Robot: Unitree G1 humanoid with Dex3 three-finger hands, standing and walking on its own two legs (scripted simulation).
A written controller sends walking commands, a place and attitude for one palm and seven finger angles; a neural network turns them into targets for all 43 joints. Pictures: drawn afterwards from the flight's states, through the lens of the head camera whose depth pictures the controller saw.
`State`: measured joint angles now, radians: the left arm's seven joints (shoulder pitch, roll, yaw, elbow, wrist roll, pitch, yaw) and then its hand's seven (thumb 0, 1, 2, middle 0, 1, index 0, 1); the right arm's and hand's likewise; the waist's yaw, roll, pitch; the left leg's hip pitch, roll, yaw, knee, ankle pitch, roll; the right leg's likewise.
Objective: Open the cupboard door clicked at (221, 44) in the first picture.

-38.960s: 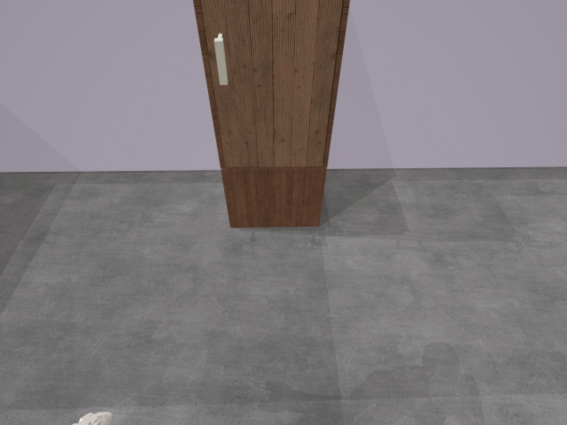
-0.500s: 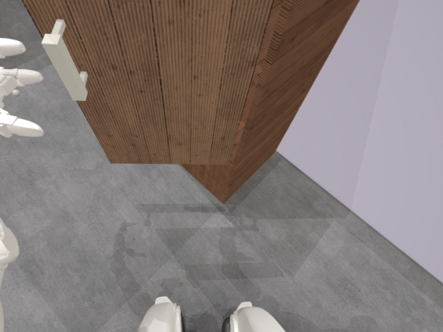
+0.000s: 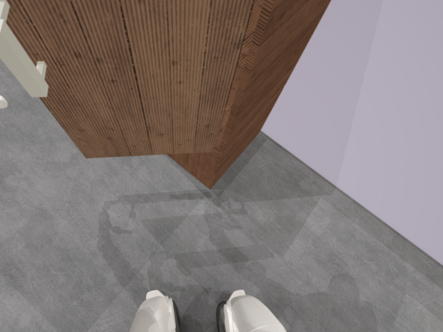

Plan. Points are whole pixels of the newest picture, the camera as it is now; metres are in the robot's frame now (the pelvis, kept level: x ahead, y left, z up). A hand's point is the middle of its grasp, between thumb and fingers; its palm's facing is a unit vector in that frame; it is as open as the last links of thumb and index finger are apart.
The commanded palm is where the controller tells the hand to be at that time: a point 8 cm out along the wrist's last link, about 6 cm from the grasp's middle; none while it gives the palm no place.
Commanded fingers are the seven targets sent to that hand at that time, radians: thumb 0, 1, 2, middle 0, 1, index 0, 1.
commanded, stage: move the hooked fingers beside the handle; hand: left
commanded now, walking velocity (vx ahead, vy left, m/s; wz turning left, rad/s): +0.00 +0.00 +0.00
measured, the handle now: (21, 52) +0.54 +0.25 +0.10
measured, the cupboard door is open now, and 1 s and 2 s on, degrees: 45 45 44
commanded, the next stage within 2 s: slide the fingers in behind the handle in 0.72 s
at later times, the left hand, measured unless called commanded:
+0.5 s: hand out of the picture +0.49 +0.30 +0.11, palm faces +0.04 -1.00 +0.01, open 14.0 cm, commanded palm +0.48 +0.34 +0.10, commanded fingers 0.00 -0.50 0.30 -0.30 -1.20 -0.30 -1.20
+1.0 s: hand out of the picture +0.49 +0.30 +0.11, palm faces +0.02 -1.00 +0.00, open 14.0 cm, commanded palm +0.48 +0.33 +0.10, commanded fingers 0.00 -0.50 0.30 -0.30 -1.20 -0.30 -1.20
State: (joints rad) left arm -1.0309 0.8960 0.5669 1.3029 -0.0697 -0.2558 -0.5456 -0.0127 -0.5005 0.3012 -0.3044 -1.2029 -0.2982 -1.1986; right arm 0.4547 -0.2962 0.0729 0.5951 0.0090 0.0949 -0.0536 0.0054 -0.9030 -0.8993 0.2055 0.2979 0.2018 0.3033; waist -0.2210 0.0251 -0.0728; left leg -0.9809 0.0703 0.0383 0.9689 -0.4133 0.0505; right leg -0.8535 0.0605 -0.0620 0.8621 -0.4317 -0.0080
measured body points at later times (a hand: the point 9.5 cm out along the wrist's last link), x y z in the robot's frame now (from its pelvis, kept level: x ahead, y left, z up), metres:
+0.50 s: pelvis +0.00 +0.00 +0.00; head +0.13 +0.04 +0.43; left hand +0.48 +0.35 +0.11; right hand +0.02 -0.28 -0.09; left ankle +0.01 +0.08 -0.68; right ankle -0.02 -0.12 -0.68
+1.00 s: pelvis -0.01 +0.00 +0.00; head +0.13 +0.04 +0.42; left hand +0.48 +0.36 +0.11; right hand -0.04 -0.28 -0.09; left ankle +0.01 +0.08 -0.68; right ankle -0.02 -0.12 -0.68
